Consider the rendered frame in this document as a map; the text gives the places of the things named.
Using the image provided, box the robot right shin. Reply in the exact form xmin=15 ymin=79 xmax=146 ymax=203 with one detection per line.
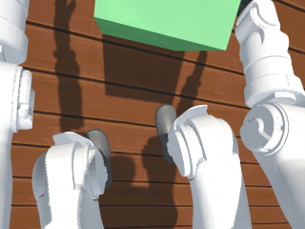
xmin=167 ymin=105 xmax=239 ymax=164

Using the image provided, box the robot right upper arm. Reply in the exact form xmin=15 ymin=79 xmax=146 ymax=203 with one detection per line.
xmin=239 ymin=102 xmax=305 ymax=229

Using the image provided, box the robot left upper arm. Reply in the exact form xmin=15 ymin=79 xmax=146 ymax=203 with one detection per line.
xmin=0 ymin=61 xmax=35 ymax=229

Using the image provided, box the right robot hand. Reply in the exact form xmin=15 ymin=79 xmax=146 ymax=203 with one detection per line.
xmin=236 ymin=0 xmax=253 ymax=17

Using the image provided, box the carton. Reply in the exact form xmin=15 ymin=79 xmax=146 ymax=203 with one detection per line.
xmin=93 ymin=0 xmax=241 ymax=52

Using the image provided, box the robot right forearm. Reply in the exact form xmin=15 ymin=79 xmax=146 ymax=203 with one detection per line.
xmin=234 ymin=0 xmax=305 ymax=109

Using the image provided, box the robot left forearm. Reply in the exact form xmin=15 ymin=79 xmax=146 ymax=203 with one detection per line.
xmin=0 ymin=0 xmax=30 ymax=65

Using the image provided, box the right robot thigh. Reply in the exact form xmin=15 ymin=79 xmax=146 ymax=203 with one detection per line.
xmin=172 ymin=114 xmax=253 ymax=229

